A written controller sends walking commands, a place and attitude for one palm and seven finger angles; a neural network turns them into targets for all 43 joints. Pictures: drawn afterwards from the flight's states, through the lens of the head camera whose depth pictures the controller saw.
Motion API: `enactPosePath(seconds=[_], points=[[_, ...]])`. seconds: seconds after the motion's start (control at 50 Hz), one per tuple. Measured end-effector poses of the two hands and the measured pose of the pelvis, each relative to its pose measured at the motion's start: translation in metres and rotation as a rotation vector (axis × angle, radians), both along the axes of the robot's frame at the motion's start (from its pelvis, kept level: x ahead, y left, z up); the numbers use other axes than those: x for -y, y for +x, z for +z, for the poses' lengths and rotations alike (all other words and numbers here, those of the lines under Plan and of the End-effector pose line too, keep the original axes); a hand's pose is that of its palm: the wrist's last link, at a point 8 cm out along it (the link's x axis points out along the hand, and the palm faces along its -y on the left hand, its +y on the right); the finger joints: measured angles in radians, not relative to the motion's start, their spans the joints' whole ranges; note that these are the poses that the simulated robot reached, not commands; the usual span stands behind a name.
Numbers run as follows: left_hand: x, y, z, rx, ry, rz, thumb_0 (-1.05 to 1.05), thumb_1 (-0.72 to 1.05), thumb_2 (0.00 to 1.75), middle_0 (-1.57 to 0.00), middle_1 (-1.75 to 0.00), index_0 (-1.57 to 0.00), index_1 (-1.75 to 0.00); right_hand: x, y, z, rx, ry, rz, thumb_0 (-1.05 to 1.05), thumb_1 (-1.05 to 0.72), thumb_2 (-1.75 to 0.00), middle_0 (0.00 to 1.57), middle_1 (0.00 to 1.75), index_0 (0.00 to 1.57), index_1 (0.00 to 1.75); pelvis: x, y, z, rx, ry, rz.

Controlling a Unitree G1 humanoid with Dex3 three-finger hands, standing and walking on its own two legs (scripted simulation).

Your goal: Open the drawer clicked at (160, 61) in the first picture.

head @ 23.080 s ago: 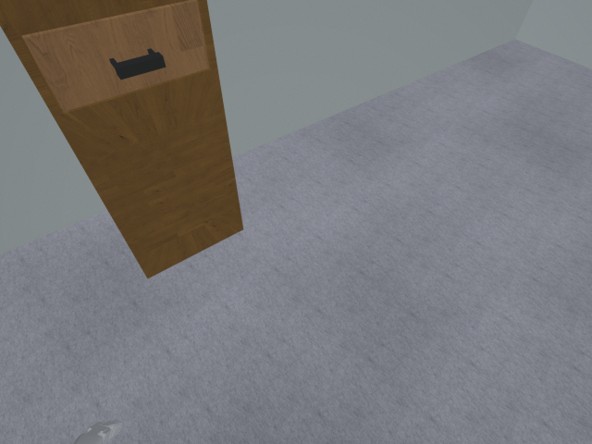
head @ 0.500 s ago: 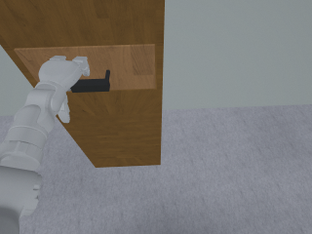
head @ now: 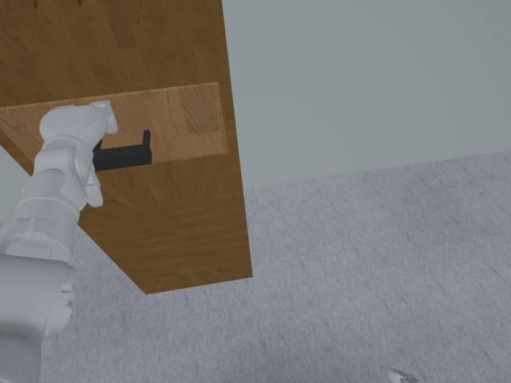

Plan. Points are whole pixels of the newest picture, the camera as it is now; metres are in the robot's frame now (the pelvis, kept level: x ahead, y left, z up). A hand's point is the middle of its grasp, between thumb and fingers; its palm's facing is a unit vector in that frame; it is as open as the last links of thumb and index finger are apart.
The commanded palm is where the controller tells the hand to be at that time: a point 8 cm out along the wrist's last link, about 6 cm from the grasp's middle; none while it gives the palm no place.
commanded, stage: move the hooked fingers above the handle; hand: left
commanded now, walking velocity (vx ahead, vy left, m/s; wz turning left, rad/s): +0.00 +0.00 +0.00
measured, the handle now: (120, 148) +0.52 +0.25 +0.06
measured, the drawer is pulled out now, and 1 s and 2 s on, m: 0.00 0.00 0.00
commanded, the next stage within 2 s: lift the fingers back up to retry in 0.12 s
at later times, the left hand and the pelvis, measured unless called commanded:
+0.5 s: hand (105, 140) +0.48 +0.24 +0.12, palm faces -0.03 +0.01 -1.00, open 13.5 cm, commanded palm +0.45 +0.25 +0.18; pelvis +0.01 +0.01 +0.00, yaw +1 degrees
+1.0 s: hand (102, 141) +0.48 +0.25 +0.12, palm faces +0.01 +0.00 -1.00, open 13.8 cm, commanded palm +0.45 +0.25 +0.18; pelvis +0.02 +0.00 +0.00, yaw +2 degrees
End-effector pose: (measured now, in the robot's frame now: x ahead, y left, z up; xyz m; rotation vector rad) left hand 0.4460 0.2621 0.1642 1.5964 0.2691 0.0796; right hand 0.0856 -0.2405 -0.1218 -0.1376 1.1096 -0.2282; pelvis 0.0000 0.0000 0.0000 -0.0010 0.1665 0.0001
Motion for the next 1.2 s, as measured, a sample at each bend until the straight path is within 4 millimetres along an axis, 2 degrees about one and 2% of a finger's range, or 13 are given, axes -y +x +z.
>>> enactPosePath(seconds=[0.06, 0.1, 0.16, 0.22, 0.3, 0.4, 0.52, 0.6, 0.7, 0.86, 1.06, 1.2], points=[[-0.01, -0.009, -0.015, -0.021, 0.004, -0.049, 0.0, -0.49, 0.3, -0.33, -1.21, -0.33, -1.22, 0.014, -0.009, 0.002, -0.035, -0.051, 0.014, 0.01, -0.91, -0.9, 0.21, 0.3, 0.2, 0.3, 0.001, 0.0, -0.001, -0.009, -0.005, 0.018], [-0.008, -0.013, -0.017, 0.007, 0.002, -0.116, 0.0, -0.49, 0.3, -0.33, -1.21, -0.33, -1.21, 0.023, -0.015, 0.003, -0.07, -0.084, 0.025, 0.01, -0.91, -0.9, 0.21, 0.3, 0.2, 0.3, 0.0, 0.001, -0.002, -0.014, -0.009, 0.032], [0.006, -0.015, -0.009, 0.096, -0.01, -0.217, -0.01, -0.49, 0.3, -0.33, -1.21, -0.33, -1.2, 0.033, -0.022, 0.003, -0.116, -0.118, 0.036, 0.01, -0.91, -0.9, 0.21, 0.3, 0.2, 0.3, -0.003, 0.004, -0.004, -0.019, -0.015, 0.051], [0.019, -0.007, 0.004, 0.199, -0.044, -0.246, -0.01, -0.49, 0.3, -0.32, -1.21, -0.33, -1.2, 0.037, -0.024, 0.003, -0.137, -0.123, 0.03, 0.01, -0.91, -0.9, 0.21, 0.3, 0.2, 0.3, -0.005, 0.006, -0.005, -0.02, -0.017, 0.056], [0.025, 0.009, 0.015, 0.258, -0.056, -0.174, 0.0, -0.49, 0.3, -0.39, -1.27, -0.33, -1.2, 0.032, -0.021, 0.001, -0.124, -0.092, 0.017, 0.01, -0.91, -0.9, 0.2, 0.3, 0.2, 0.3, -0.007, 0.009, -0.004, -0.028, -0.014, 0.043], [0.033, 0.012, 0.022, 0.217, -0.01, -0.083, 0.0, -0.49, 0.3, -0.4, -1.28, -0.38, -1.27, 0.015, -0.009, -0.007, -0.086, -0.015, 0.02, 0.01, -0.91, -0.9, 0.2, 0.3, 0.19, 0.3, -0.008, 0.009, -0.002, -0.018, -0.009, 0.022], [0.024, 0.009, 0.011, 0.065, -0.015, -0.002, 0.0, -0.49, 0.3, -0.35, -1.24, -0.35, -1.24, -0.002, 0.004, -0.006, -0.019, 0.028, 0.006, 0.01, -0.91, -0.9, 0.21, 0.3, 0.2, 0.3, -0.004, 0.006, 0.0, 0.003, -0.001, 0.01], [0.017, 0.004, 0.003, 0.032, -0.016, -0.058, 0.0, -0.49, 0.3, -0.33, -1.22, -0.34, -1.22, 0.001, 0.005, -0.002, -0.004, 0.002, 0.017, 0.01, -0.91, -0.9, 0.21, 0.3, 0.2, 0.3, -0.001, 0.005, -0.001, 0.001, -0.001, 0.016], [0.014, -0.004, 0.006, 0.109, -0.014, -0.15, 0.0, -0.49, 0.3, -0.32, -1.21, -0.33, -1.21, 0.014, 0.002, -0.001, -0.034, -0.041, 0.038, 0.01, -0.91, -0.9, 0.21, 0.3, 0.2, 0.3, 0.0, 0.007, -0.002, -0.007, -0.006, 0.029], [0.005, 0.001, 0.006, 0.15, -0.005, -0.077, 0.0, -0.49, 0.3, -0.32, -1.2, -0.32, -1.2, 0.027, 0.0, -0.002, -0.077, -0.056, 0.038, 0.01, -0.91, -0.9, 0.21, 0.3, 0.2, 0.3, -0.001, 0.01, -0.003, -0.016, -0.009, 0.042], [0.019, 0.008, 0.008, 0.124, -0.033, -0.096, 0.0, -0.49, 0.3, -0.32, -1.21, -0.33, -1.2, 0.018, 0.008, -0.002, -0.051, -0.029, 0.016, 0.01, -0.91, -0.9, 0.21, 0.3, 0.2, 0.3, -0.004, 0.018, -0.001, -0.009, -0.009, 0.027], [0.014, 0.004, 0.006, 0.129, -0.032, -0.097, 0.0, -0.49, 0.3, -0.32, -1.21, -0.32, -1.2, 0.008, 0.018, -0.003, -0.029, -0.008, 0.032, 0.01, -0.91, -0.9, 0.21, 0.3, 0.2, 0.3, -0.004, 0.018, -0.001, -0.007, -0.007, 0.019]])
